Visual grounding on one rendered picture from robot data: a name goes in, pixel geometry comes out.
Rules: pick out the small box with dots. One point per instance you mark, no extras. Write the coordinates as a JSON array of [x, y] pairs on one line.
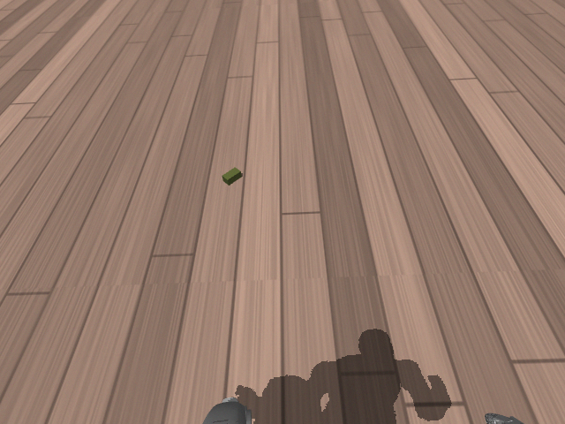
[[231, 176]]

